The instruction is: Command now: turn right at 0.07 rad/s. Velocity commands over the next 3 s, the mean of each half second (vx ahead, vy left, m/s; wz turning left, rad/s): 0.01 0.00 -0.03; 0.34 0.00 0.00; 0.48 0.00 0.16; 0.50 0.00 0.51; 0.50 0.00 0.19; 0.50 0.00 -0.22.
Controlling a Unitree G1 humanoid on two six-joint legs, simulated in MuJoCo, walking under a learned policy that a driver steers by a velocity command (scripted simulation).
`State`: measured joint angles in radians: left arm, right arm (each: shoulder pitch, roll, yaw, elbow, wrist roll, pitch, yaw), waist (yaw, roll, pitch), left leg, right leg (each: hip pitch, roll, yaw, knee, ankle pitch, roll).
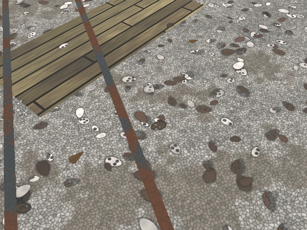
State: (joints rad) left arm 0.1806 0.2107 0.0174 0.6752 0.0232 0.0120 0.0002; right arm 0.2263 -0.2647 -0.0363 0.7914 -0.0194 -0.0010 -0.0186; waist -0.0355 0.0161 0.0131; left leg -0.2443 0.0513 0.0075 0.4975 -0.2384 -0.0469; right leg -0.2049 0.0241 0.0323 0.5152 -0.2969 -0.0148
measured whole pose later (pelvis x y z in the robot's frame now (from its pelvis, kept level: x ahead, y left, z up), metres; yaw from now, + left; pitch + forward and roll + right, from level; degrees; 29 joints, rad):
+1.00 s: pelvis +0.16 +0.05 +0.01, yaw +0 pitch +1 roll -1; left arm 0.07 0.26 0.06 0.82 -0.02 -0.07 -0.02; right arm 0.47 -0.19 -0.02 1.03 0.00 -0.08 -0.01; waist -0.09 -0.04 0.01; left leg 0.09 -0.03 0.03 0.16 -0.27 0.05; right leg -0.64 -0.08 0.00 0.72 -0.01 -0.01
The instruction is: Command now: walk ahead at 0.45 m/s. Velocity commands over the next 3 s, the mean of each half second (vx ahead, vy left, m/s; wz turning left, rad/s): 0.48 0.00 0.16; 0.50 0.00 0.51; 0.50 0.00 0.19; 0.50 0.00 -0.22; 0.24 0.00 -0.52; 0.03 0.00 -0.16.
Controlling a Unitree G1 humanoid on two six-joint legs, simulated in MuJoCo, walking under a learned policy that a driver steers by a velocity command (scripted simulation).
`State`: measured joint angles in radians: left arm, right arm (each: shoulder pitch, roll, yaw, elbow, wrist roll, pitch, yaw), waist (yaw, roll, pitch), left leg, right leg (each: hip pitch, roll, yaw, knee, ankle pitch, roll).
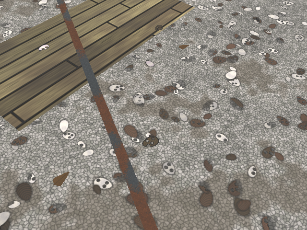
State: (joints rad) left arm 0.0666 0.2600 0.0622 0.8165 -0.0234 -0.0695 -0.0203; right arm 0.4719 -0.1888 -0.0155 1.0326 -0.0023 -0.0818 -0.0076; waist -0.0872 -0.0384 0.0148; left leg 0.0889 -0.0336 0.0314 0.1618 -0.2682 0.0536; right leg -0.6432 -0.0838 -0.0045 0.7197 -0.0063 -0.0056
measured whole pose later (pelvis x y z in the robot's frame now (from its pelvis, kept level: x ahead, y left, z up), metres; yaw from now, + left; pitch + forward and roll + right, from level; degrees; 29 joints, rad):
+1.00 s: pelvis +0.57 +0.07 +0.00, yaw +23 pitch +2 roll -1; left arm 0.06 0.30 0.06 0.80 0.01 -0.10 0.00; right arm 0.32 -0.26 -0.07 0.76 0.01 -0.06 0.00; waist -0.04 -0.03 0.04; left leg -0.17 -0.10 -0.08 0.32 -0.17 0.10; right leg -0.66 -0.11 0.09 0.85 -0.11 0.05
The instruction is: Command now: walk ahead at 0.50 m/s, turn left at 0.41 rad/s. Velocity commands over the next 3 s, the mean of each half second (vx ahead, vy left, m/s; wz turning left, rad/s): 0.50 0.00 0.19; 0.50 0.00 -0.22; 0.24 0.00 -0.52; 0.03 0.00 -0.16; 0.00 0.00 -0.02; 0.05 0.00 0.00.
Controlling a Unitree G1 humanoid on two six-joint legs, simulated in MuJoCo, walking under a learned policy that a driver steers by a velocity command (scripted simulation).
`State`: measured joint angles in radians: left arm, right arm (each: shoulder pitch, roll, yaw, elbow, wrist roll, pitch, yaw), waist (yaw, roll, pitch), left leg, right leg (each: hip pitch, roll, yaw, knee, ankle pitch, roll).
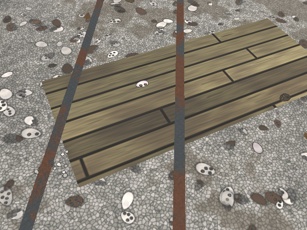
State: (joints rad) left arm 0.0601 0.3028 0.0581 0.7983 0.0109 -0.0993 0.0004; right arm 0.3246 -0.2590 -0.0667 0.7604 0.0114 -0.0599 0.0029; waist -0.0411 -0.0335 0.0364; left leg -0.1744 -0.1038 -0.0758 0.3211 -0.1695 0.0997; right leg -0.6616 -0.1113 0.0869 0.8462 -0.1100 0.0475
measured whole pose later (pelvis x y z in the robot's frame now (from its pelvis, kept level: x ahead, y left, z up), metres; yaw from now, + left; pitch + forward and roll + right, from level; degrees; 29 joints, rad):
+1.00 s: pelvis +0.56 +0.01 +0.00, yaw -6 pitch +1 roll +2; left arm 0.23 0.32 0.07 0.83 -0.03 -0.03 0.00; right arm 0.28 -0.26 -0.07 0.81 -0.02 -0.10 0.01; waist -0.02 -0.05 0.02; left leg -0.15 -0.02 0.14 0.31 -0.18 0.04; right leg -0.65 -0.10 0.06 1.08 -0.22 0.00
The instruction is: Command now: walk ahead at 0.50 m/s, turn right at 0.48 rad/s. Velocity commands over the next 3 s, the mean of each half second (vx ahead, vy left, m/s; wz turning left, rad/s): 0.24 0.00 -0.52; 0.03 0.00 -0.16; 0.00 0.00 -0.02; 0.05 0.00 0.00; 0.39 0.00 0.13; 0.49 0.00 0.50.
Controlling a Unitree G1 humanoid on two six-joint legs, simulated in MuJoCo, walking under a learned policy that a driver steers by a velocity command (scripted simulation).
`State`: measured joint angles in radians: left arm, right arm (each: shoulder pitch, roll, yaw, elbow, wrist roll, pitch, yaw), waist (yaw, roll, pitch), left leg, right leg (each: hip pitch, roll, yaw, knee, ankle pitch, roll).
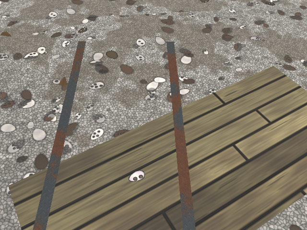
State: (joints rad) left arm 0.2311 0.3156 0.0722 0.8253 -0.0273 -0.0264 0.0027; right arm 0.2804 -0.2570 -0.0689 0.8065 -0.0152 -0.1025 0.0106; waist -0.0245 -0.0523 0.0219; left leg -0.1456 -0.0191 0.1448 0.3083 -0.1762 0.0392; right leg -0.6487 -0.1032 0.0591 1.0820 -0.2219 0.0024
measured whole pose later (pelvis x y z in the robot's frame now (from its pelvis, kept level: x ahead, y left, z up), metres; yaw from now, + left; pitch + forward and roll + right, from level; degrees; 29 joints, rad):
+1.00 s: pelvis +0.26 -0.02 -0.01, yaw -20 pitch +0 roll +0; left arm 0.19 0.24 0.04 0.76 0.01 0.02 0.01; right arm 0.19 -0.23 -0.03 0.79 -0.01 -0.03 -0.02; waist 0.00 0.00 0.02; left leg -0.24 0.01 -0.01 0.55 -0.31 -0.01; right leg -0.29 0.06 0.10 0.54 -0.25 -0.01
